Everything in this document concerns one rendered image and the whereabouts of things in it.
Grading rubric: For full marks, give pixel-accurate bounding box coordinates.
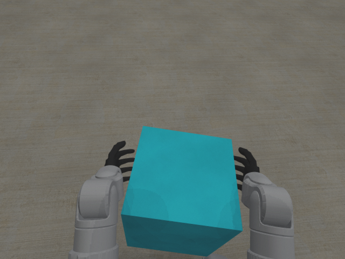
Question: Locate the robot right forearm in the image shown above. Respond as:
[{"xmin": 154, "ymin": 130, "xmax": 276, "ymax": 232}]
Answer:
[{"xmin": 241, "ymin": 172, "xmax": 296, "ymax": 259}]

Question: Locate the carton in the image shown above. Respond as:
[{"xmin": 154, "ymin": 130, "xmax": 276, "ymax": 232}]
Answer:
[{"xmin": 121, "ymin": 126, "xmax": 243, "ymax": 257}]

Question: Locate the right robot hand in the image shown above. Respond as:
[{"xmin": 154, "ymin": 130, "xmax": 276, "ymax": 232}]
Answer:
[{"xmin": 233, "ymin": 147, "xmax": 260, "ymax": 190}]

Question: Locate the left robot hand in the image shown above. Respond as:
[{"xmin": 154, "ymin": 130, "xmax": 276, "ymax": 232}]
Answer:
[{"xmin": 105, "ymin": 141, "xmax": 135, "ymax": 182}]

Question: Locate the robot left forearm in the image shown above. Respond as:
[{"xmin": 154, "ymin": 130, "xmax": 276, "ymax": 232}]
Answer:
[{"xmin": 68, "ymin": 165, "xmax": 124, "ymax": 259}]

